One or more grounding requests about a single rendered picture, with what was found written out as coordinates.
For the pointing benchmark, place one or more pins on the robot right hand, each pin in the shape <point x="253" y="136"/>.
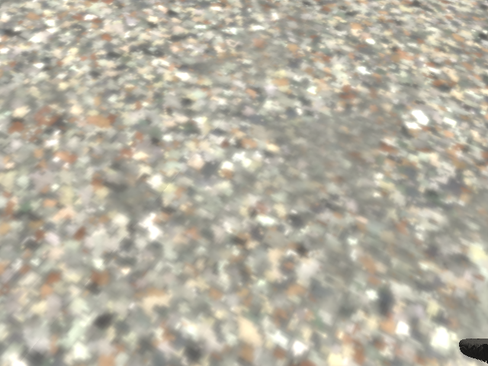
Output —
<point x="475" y="348"/>

